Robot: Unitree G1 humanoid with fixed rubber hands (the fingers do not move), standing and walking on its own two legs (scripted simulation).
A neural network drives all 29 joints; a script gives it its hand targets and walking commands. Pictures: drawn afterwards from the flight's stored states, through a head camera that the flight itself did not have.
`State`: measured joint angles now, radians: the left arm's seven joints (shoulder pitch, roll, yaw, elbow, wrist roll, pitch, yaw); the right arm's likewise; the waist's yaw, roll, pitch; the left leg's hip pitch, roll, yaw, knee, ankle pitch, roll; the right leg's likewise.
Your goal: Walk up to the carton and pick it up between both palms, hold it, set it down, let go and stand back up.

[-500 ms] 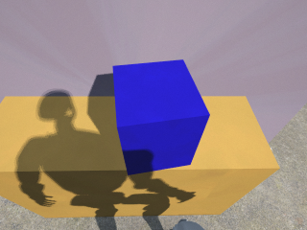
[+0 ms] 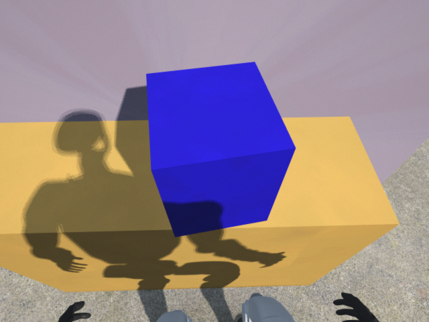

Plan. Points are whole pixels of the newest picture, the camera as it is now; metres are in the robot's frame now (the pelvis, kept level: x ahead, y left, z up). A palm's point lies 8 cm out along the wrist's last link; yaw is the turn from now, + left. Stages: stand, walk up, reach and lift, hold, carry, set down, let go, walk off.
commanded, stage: reach and lift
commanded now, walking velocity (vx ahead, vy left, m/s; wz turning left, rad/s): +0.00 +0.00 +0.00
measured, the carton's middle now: (212, 154) +0.42 +0.01 +0.06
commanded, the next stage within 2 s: none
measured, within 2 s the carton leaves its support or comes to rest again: neither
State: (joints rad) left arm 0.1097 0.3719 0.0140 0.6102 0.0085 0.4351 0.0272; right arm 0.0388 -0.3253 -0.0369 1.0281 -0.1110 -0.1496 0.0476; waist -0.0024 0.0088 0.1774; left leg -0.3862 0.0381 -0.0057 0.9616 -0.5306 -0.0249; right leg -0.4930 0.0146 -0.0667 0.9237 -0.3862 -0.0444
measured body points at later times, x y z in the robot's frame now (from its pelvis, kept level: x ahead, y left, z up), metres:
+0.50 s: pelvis -0.03 -0.01 +0.03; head -0.03 +0.00 +0.48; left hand +0.15 +0.26 -0.04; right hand +0.11 -0.27 -0.06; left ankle -0.01 +0.13 -0.69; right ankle +0.06 -0.09 -0.69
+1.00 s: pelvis -0.05 -0.01 +0.04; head -0.08 -0.01 +0.49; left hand +0.15 +0.24 +0.00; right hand +0.14 -0.23 +0.00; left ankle -0.01 +0.13 -0.68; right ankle +0.06 -0.09 -0.68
